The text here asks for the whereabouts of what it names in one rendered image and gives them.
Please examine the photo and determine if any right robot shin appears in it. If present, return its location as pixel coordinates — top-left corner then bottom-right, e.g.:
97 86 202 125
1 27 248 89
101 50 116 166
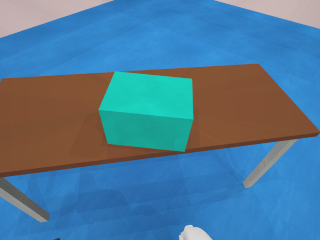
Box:
184 225 193 230

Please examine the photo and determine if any robot right thigh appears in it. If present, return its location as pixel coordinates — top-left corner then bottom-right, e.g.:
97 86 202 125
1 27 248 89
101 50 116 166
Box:
178 227 213 240

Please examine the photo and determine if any carton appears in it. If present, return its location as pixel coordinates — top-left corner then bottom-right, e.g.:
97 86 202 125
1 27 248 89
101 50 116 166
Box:
98 71 194 152

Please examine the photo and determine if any table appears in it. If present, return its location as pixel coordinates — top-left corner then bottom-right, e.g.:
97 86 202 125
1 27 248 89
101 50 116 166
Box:
0 63 320 223

